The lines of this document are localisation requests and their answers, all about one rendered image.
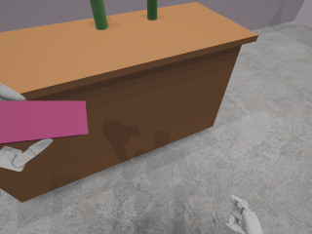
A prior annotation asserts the right robot hand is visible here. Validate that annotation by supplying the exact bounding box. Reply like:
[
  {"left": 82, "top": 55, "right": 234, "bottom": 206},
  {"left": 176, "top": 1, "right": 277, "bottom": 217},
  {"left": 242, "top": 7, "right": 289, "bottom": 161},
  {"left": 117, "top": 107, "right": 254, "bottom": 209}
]
[{"left": 225, "top": 194, "right": 264, "bottom": 234}]

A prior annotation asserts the table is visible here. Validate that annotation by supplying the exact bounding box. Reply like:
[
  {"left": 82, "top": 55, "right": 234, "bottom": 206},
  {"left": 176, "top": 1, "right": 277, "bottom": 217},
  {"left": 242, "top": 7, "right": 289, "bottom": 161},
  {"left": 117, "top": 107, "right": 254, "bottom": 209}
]
[{"left": 0, "top": 2, "right": 258, "bottom": 203}]

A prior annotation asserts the sponge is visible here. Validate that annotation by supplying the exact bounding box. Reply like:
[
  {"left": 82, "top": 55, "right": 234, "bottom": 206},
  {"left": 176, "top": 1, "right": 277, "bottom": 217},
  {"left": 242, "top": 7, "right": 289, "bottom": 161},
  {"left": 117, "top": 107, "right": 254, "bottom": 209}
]
[{"left": 0, "top": 100, "right": 89, "bottom": 145}]

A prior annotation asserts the left robot hand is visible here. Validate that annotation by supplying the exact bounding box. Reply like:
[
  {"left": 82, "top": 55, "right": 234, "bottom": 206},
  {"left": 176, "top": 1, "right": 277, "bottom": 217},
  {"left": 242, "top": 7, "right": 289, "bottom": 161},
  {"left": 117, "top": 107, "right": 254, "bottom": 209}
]
[{"left": 0, "top": 83, "right": 53, "bottom": 172}]

